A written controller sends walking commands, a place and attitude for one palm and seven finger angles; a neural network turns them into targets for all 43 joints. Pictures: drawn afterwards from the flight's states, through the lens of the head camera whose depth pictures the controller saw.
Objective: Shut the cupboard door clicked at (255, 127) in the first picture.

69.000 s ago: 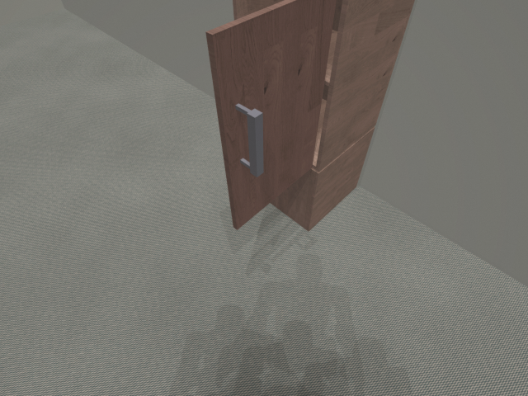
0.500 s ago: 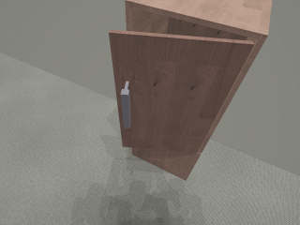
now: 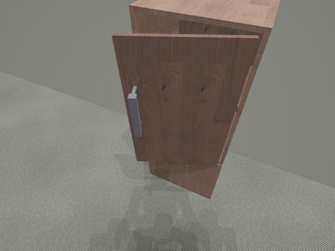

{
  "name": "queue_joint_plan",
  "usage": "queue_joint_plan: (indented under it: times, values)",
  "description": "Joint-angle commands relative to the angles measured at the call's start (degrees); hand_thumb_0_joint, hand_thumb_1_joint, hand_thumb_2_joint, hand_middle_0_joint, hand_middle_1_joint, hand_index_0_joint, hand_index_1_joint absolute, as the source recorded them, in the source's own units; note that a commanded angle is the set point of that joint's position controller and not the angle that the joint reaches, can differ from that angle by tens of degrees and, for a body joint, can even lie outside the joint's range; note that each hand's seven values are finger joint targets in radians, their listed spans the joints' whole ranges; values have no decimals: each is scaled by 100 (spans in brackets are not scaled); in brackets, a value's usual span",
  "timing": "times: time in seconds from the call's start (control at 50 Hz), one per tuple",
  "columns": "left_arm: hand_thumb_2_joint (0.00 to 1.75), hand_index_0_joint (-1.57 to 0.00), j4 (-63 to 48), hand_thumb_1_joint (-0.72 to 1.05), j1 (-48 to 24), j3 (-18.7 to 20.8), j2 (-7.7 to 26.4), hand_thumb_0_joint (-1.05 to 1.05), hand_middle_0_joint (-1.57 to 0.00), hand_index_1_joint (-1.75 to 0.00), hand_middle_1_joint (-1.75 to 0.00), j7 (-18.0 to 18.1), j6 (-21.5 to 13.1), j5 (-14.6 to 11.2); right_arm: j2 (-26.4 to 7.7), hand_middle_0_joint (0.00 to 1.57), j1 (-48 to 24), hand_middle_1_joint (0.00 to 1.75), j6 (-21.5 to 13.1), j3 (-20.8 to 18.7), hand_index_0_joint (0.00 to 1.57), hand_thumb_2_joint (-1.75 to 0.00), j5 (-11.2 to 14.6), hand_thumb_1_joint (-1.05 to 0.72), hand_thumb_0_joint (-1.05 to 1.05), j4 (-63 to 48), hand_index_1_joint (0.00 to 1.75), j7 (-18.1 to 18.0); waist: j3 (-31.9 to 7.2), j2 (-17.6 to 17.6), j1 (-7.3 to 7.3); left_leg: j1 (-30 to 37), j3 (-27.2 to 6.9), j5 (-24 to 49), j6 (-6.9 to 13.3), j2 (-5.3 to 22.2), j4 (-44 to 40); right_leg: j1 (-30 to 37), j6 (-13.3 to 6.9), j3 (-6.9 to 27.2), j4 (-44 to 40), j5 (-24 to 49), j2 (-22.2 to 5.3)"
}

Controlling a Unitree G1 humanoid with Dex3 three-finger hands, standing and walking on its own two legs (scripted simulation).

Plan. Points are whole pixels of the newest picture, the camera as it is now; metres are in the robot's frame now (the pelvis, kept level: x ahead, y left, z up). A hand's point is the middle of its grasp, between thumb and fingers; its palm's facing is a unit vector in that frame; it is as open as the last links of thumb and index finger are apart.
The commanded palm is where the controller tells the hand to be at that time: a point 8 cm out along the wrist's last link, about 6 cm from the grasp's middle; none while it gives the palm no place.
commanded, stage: look again from close up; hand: left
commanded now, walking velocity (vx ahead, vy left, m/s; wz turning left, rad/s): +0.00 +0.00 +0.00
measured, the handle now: (136, 112) +0.54 +0.13 +0.01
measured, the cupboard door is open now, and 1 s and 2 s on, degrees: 23 23 23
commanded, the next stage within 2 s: shuffle to correct the standing spot in 0.04 s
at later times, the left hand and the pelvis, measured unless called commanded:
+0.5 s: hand out of the picture -0.02 +0.15 -0.18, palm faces +0.03 -0.99 -0.16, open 7.4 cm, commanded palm none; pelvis +0.04 -0.02 +0.00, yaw +0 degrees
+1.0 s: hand out of the picture +0.14 +0.13 -0.17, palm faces +0.05 -0.97 -0.24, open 7.3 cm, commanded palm none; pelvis +0.10 -0.05 -0.01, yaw +1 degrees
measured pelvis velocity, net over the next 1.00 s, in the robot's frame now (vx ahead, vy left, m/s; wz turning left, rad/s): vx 0.10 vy -0.05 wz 0.02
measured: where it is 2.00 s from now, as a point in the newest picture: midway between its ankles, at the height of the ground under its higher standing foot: outside the picture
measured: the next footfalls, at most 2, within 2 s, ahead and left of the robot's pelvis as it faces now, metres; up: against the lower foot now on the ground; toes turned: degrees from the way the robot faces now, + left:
right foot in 0.88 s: +0.16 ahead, -0.16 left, +0.00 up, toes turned -5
left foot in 1.18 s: +0.12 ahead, +0.04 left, +0.00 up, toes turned +2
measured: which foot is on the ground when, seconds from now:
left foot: down 0.00-0.90, up 0.92-1.00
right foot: down 0.00-0.66, up 0.68-0.86, down 0.88-1.00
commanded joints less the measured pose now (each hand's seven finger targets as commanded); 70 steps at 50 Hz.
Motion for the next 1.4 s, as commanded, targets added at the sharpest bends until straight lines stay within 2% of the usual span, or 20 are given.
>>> queue_joint_plan:
  times: [0.0, 0.28, 0.44, 0.52, 0.6, 0.62, 0.64, 0.66, 0.68, 0.8, 0.84, 0.86, 0.88, 0.98, 1.08, 1.14, 1.18, 1.2, 1.28, 1.38]
  values:
    - [90, -20, -315, 90, 224, 112, 749, 0, -20, -30, -30, 12, -120, -16, -615, 20, 104, 30, -141, -146, 20, -90, -2, -90, 0, -295, 30, -22, 529, -324, 48, 254, -472, -710, 72, 230, -667, -1185, -376, 487, -1195, -769, -294]
    - [90, -20, -47, 90, 798, 155, 479, 0, -20, -30, -30, -96, -87, 33, -614, 20, 182, 30, -149, -206, 20, -90, -43, -90, 0, -112, 30, -43, 541, 122, 130, -109, -737, -2102, 212, 457, -920, -1062, -426, 259, -932, -1352, -64]
    - [90, -20, 70, 90, 1116, 201, 368, 0, -20, -30, -30, -159, -187, 37, -621, 20, 240, 30, -269, -254, 20, -90, -16, -90, 0, -132, 30, -82, 341, 135, 179, -49, -777, -1233, 379, 659, -552, -816, -488, 217, -680, -405, -64]
    - [90, -20, 244, 90, 1427, 315, 596, 0, -20, -30, -30, -104, -228, 37, -264, 20, -71, 30, -358, -177, 20, -90, -11, -90, 0, -233, 30, -84, 202, -1158, 303, -873, 259, -346, 162, 46, 934, 266, -782, 984, -1088, 1275, -685]
    - [90, -20, 280, 90, 1403, 309, 551, 0, -20, -30, -30, -50, -207, 73, -178, 20, -123, 30, -388, -163, 20, -90, -18, -90, 0, -182, 30, -85, 269, -805, 134, -403, 463, -557, 219, -5, 471, 298, -878, 555, -346, 3386, -672]
    - [90, -20, 209, 90, 1191, 275, 462, 0, -20, -30, -30, -62, -185, 50, -349, 20, 459, 30, -400, -202, 20, -90, -23, -90, 0, 47, 30, -116, 9, -297, -164, 801, 99, 766, 361, 256, 43, -382, -671, 89, 486, 3348, -314]
    - [90, -20, 74, 90, 1045, 231, 262, 0, -20, -30, -30, -86, -204, 19, -842, 20, 1220, 30, -412, -328, 20, -90, -79, -90, 0, 310, 30, -194, -354, 755, -406, 2172, -1244, 2292, 862, 1301, -150, -1681, -356, -389, 1817, 2049, 165]
    - [90, -20, -187, 90, 468, 174, 139, 0, -20, -30, -30, -73, -261, 6, -1076, 20, 1878, 30, -400, -365, 20, -90, -96, -90, 0, 491, 30, -248, -265, 1785, -631, 2603, -2244, 4221, 1390, 2208, -696, -2685, -266, -457, 3119, -1148, 412]
    - [90, -20, -297, 90, 186, 261, 288, 0, -20, -30, -30, -29, -222, 14, -989, 20, 1871, 30, -367, -298, 20, -90, -88, -90, 0, 552, 30, -282, -43, 1622, -556, 2440, -2008, 5024, 1573, 2318, -601, -2886, -351, 61, 3604, -1461, 155]
    - [90, -20, 20, 90, 1069, 288, -194, 0, -20, -30, -30, -147, -63, -1, -764, 20, -393, 30, -293, -207, 20, -90, -41, -90, 0, -118, 30, -269, 138, 647, 504, -151, -152, 1996, 486, 1081, -400, -262, -88, -508, 393, 911, 47]
    - [90, -20, 57, 90, 1244, 350, 298, 0, -20, -30, -30, -90, -158, 50, -532, 20, -122, 30, -248, -239, 20, -90, 15, -90, 0, -148, 30, -207, -184, -339, 484, -249, 68, 238, 101, 498, 328, 271, -55, -126, -467, 2683, -281]
    - [90, -20, -46, 90, 1019, 407, 713, 0, -20, -30, -30, -48, -205, 78, -258, 20, 133, 30, -183, -223, 20, -90, 50, -90, 0, -189, 30, -175, -318, -1394, 297, -472, 203, -1328, -84, 17, 925, 182, -471, 1037, -676, 3888, -1236]
    - [90, -20, -196, 90, 803, 409, 911, 0, -20, -30, -30, -47, -201, 52, -127, 20, 282, 30, -108, -233, 20, -90, 85, -90, 0, -203, 30, -183, -458, -1387, 253, -199, 38, -2091, -59, -75, 1462, -93, -989, 1267, -950, 4491, -1784]
    - [90, -20, -336, 90, 264, 410, 713, 0, -20, -30, -30, 73, -172, 75, -132, 20, -64, 30, -39, -249, 20, -90, 81, -90, 0, -189, 30, -166, -373, -1369, 308, -790, -252, -2203, -103, -64, 2359, 389, -1386, 1019, -560, 5943, -1646]
    - [90, -20, -526, 90, -19, 515, 897, 0, -20, -30, -30, 101, -55, 90, -83, 20, -121, 30, -5, -246, 20, -90, 76, -90, 0, -282, 30, -113, -590, -999, 284, -354, -126, -1620, -150, -181, 1237, 296, -1391, 969, -652, 4499, -1596]
    - [90, -20, -632, 90, -372, 484, 822, 0, -20, -30, -30, 59, 27, 11, -86, 20, 399, 30, -55, -220, 20, -90, 60, -90, 0, -138, 30, -100, -480, -733, -29, 1112, 7, -130, -69, -165, -595, -857, -803, 634, -452, 2175, -1068]
    - [90, -20, -783, 90, -334, 378, 286, 0, -20, -30, -30, 17, 128, -34, -660, 20, 211, 30, -110, -315, 20, -90, -31, -90, 0, -345, 30, -121, -118, 1323, 68, 723, -1732, 674, 575, 1374, -1648, -1506, -171, -194, 653, -570, -33]
    - [90, -20, -793, 90, -447, 377, 305, 0, -20, -30, -30, 34, 166, -18, -771, 20, -108, 30, -70, -289, 20, -90, -65, -90, 0, -479, 30, -123, 106, 1282, 81, -25, -1959, 750, 1075, 1695, -1794, -1266, -140, -26, 1409, -1036, 46]
    - [90, -20, -397, 90, -115, 366, 236, 0, -20, -30, -30, -29, 218, 71, -449, 20, -560, 30, -164, -182, 20, -90, -33, -90, 0, -562, 30, -198, 224, 412, 340, -211, -1236, 585, 994, 1109, -1751, -1202, -156, 257, 2300, -248, 19]
    - [90, -20, -314, 90, -132, 274, 120, 0, -20, -30, -30, -38, 141, 61, -511, 20, -99, 30, -189, -221, 20, -90, -19, -90, 0, -389, 30, -214, -232, 410, 117, 1035, -1229, 916, 1044, 1073, -1660, -1212, -40, 22, 1185, -500, -65]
